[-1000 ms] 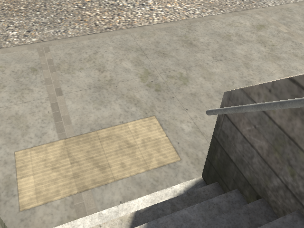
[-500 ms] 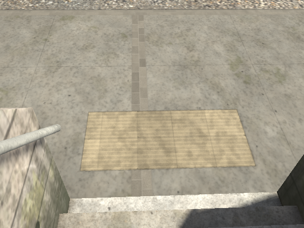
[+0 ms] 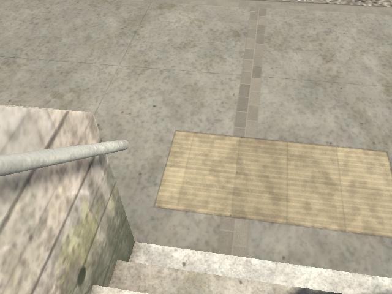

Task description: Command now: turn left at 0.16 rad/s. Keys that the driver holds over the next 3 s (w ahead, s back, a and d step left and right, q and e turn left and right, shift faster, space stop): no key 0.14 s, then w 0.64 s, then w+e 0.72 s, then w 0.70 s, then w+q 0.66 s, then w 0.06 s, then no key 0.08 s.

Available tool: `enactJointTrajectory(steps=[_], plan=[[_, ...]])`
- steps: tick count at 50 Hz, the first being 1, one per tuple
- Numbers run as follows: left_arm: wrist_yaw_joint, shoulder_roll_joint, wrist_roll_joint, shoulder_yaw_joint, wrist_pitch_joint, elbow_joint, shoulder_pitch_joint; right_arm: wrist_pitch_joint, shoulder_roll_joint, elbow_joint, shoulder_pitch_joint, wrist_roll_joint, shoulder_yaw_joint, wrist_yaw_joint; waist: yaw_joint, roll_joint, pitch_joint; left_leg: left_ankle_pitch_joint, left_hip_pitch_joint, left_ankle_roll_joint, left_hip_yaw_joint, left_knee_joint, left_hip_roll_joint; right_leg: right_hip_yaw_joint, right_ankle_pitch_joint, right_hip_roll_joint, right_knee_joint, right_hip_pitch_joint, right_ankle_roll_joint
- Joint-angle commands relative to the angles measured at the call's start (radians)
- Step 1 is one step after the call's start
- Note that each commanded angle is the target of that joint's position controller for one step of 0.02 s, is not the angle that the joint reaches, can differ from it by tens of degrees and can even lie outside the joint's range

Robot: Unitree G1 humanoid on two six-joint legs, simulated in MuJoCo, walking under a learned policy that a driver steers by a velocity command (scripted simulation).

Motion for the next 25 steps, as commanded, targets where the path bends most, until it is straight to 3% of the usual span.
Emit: enactJointTrajectory(steps=[1,2,3,4,5,6,7,8,9,10,11,12,13,15,16,17,18,19,20,21,22,23,24,25], plan=[[0.013,0.026,-0.031,-0.052,-0.034,-0.075,-0.111,0.018,0.004,0.062,0.253,-0.008,0.013,0.055,-0.102,-0.021,0.046,0.490,0.164,-0.040,0.037,-0.317,0.113,0.140,0.357,-0.187,-0.108,-0.274,-0.112],[0.013,0.088,-0.032,-0.051,-0.036,-0.096,-0.192,0.026,-0.003,0.049,0.177,-0.007,0.007,0.070,-0.107,-0.035,0.075,0.556,0.321,-0.045,0.093,-0.421,0.125,0.143,0.132,-0.161,-0.156,-0.421,-0.077],[0.012,0.109,-0.045,-0.048,-0.043,-0.093,-0.219,0.029,-0.002,0.040,0.158,-0.008,0.005,0.077,-0.105,-0.055,0.090,0.506,0.448,-0.044,0.131,-0.568,0.118,0.141,-0.030,-0.149,-0.193,-0.495,-0.043],[0.002,0.132,-0.062,-0.039,-0.050,-0.071,-0.194,0.024,0.004,0.036,0.148,-0.020,-0.001,0.078,-0.103,-0.095,0.103,0.371,0.554,-0.039,0.159,-0.669,0.094,0.167,-0.114,-0.162,-0.198,-0.523,-0.023],[-0.014,0.161,-0.042,-0.033,-0.055,-0.056,-0.205,0.006,-0.002,0.062,0.214,-0.038,-0.013,0.072,-0.135,-0.149,0.068,0.400,0.663,-0.024,0.131,-0.590,0.092,0.211,-0.027,-0.196,-0.133,-0.512,-0.027],[-0.034,0.150,-0.042,-0.037,-0.057,-0.073,-0.259,-0.021,-0.006,0.057,0.231,-0.029,-0.024,0.066,-0.161,-0.136,0.036,0.288,0.652,-0.023,0.118,-0.744,0.092,0.222,0.118,-0.230,-0.077,-0.379,-0.026],[-0.051,0.117,-0.102,-0.038,-0.039,-0.049,-0.177,-0.042,-0.012,0.049,0.137,0.011,-0.028,0.060,-0.119,-0.056,0.043,0.109,0.627,-0.016,0.164,-1.167,0.065,0.230,0.178,-0.204,-0.064,-0.178,-0.001],[-0.059,0.121,-0.107,-0.029,-0.028,-0.040,-0.016,-0.056,-0.101,0.058,0.076,0.005,-0.044,0.037,-0.029,0.000,-0.023,0.245,0.722,0.041,0.164,-1.096,0.066,0.235,0.046,-0.146,-0.059,-0.103,0.029],[-0.045,0.141,-0.106,-0.004,-0.011,-0.040,0.078,-0.060,-0.156,0.063,0.026,-0.002,-0.060,0.021,0.033,0.045,-0.066,0.158,0.791,0.100,0.124,-1.166,0.074,0.207,-0.255,-0.126,-0.075,-0.094,0.033],[-0.020,0.179,-0.083,0.020,0.004,-0.071,0.043,-0.066,-0.170,0.068,0.012,-0.013,-0.070,0.006,0.032,0.013,-0.036,-0.080,0.780,0.129,0.128,-1.233,0.057,0.189,-0.370,-0.128,-0.059,-0.104,-0.003],[-0.006,0.172,-0.060,0.031,0.004,-0.104,-0.025,-0.079,-0.191,0.060,-0.005,0.002,-0.081,0.003,0.037,0.018,0.085,-0.498,0.603,0.192,0.026,-1.348,0.088,0.093,-0.394,-0.082,-0.050,-0.111,-0.019],[0.001,0.151,-0.054,0.032,-0.003,-0.110,-0.093,-0.083,-0.171,0.052,-0.013,0.018,-0.077,-0.002,0.017,0.038,0.136,-0.610,0.518,0.224,-0.046,-1.427,0.110,0.044,-0.405,-0.062,-0.016,-0.082,-0.018],[0.011,0.116,-0.056,0.028,-0.011,-0.110,-0.102,-0.082,-0.159,0.057,0.008,0.021,-0.077,-0.011,0.015,0.070,0.153,-0.577,0.549,0.264,-0.080,-1.430,0.131,0.030,-0.372,-0.052,0.017,-0.099,-0.019],[0.028,0.049,-0.050,0.018,-0.022,-0.111,-0.129,-0.088,-0.125,0.094,0.141,-0.006,-0.072,-0.034,-0.053,0.111,0.099,-0.439,0.725,0.358,-0.180,-1.448,0.193,0.004,-0.249,-0.009,0.117,-0.173,-0.022],[0.034,0.052,-0.046,0.026,-0.029,-0.119,-0.157,-0.087,-0.115,0.095,0.144,-0.016,-0.071,-0.045,-0.060,0.088,0.085,-0.343,0.741,0.391,-0.221,-1.443,0.218,0.007,-0.154,-0.002,0.114,-0.157,-0.032],[0.037,0.058,-0.046,0.030,-0.037,-0.120,-0.160,-0.082,-0.128,0.078,0.108,-0.015,-0.076,-0.051,-0.047,0.068,0.064,-0.274,0.705,0.404,-0.208,-1.437,0.218,0.008,-0.107,-0.001,0.082,-0.087,-0.037],[0.040,0.057,-0.041,0.032,-0.044,-0.111,-0.132,-0.073,-0.163,0.066,0.056,-0.008,-0.090,-0.045,-0.013,0.072,0.055,-0.229,0.614,0.401,-0.160,-1.416,0.201,-0.007,-0.077,0.009,0.050,0.038,-0.029],[0.048,0.060,-0.031,0.038,-0.054,-0.109,-0.081,-0.068,-0.167,0.051,0.000,-0.009,-0.090,-0.042,0.038,0.051,0.041,-0.200,0.489,0.390,-0.100,-1.354,0.187,-0.016,-0.046,0.018,0.034,0.193,-0.022],[0.061,0.089,-0.015,0.051,-0.069,-0.071,0.039,-0.068,-0.152,0.026,-0.077,-0.019,-0.090,-0.041,0.104,-0.030,0.014,-0.185,0.318,0.356,-0.012,-1.187,0.134,0.055,0.013,-0.020,0.020,0.388,-0.042],[0.077,0.159,-0.006,0.075,-0.079,-0.019,0.238,-0.079,-0.096,-0.013,-0.146,-0.027,-0.085,-0.033,0.178,-0.215,-0.009,-0.231,0.098,0.271,0.138,-0.891,-0.013,0.356,0.014,-0.168,-0.118,0.576,-0.157],[0.070,0.183,0.021,0.081,-0.085,0.014,0.354,-0.092,-0.008,-0.057,-0.228,-0.043,-0.049,-0.021,0.236,-0.276,0.038,-0.356,-0.213,0.249,0.066,-0.690,-0.048,0.690,0.029,-0.335,-0.189,0.707,-0.299],[0.068,0.142,0.026,0.079,-0.077,0.039,0.364,-0.106,0.019,-0.082,-0.289,-0.038,-0.039,-0.025,0.234,-0.112,0.156,-0.295,-0.484,0.244,-0.067,-0.644,-0.022,0.748,0.035,-0.414,-0.190,0.770,-0.324],[0.052,0.116,0.018,0.069,-0.061,0.046,0.338,-0.111,0.006,-0.052,-0.235,-0.035,-0.035,-0.027,0.194,-0.027,0.133,-0.182,-0.537,0.221,-0.084,-0.633,0.010,0.711,0.092,-0.422,-0.159,0.762,-0.318],[0.040,0.078,0.017,0.057,-0.039,0.046,0.262,-0.100,-0.012,-0.019,-0.178,-0.035,-0.035,-0.032,0.131,-0.024,0.092,-0.069,-0.481,0.206,-0.020,-0.634,0.059,0.591,0.130,-0.395,-0.131,0.671,-0.286]])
